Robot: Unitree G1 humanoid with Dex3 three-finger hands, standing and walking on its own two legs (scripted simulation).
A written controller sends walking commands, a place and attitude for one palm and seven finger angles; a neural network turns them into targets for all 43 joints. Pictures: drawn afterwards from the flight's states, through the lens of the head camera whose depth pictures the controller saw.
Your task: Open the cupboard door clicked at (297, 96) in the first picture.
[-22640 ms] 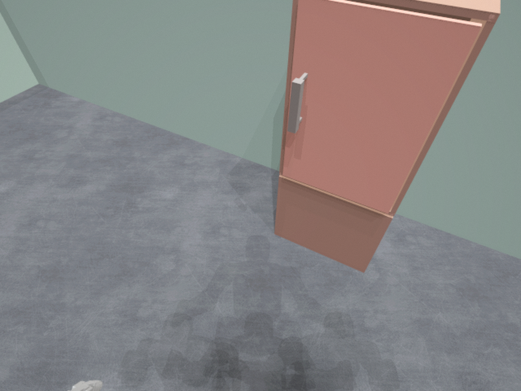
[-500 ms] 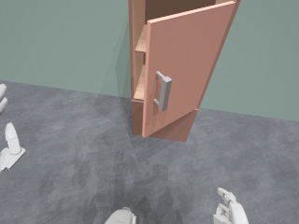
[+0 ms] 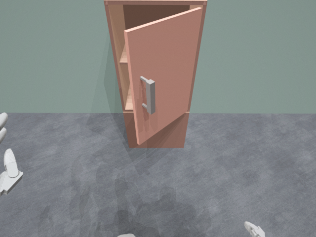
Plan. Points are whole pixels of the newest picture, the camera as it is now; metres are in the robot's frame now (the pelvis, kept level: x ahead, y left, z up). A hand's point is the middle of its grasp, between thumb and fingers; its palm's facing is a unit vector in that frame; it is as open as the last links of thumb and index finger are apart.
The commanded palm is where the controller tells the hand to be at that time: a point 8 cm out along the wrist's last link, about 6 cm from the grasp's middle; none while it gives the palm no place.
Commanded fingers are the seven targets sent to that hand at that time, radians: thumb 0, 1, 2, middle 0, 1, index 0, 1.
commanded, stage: stop stepping back and stand still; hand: left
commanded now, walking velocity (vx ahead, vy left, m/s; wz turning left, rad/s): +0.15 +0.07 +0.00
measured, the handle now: (147, 95) +0.66 +0.09 -0.01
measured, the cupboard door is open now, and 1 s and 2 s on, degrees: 43 43 43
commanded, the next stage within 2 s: let the arm hang, fingers relaxed in 0.10 s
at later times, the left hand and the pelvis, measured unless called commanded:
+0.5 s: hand out of the picture +0.07 +0.19 -0.17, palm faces +0.12 -0.97 -0.20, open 7.0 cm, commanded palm none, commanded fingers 0.00 0.90 0.90 -0.20 -0.30 -0.20 -0.30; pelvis +0.01 +0.01 -0.01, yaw +5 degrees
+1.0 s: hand out of the picture +0.00 +0.20 -0.17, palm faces +0.09 -0.97 -0.21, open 7.4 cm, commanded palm none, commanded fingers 0.00 0.90 0.90 -0.20 -0.30 -0.20 -0.30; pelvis +0.02 +0.02 +0.00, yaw +4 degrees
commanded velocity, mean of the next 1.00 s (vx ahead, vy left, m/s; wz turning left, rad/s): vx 0.01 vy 0.00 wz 0.00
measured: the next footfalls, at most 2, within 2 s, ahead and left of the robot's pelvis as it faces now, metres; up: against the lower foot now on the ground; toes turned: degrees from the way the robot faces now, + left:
left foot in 0.18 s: +0.07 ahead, +0.15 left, +0.00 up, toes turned +5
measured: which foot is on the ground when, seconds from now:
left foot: up 0.00-0.16, down 0.18-1.00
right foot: down 0.00-1.00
